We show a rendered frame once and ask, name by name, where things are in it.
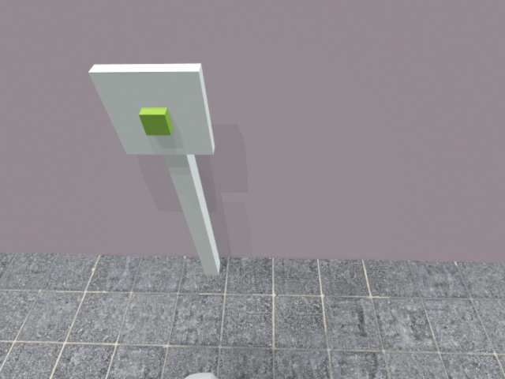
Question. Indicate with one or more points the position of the panel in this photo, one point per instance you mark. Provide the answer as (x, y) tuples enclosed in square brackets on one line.
[(124, 89)]

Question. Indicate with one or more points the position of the button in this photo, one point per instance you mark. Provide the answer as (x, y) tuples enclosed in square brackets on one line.
[(156, 120)]

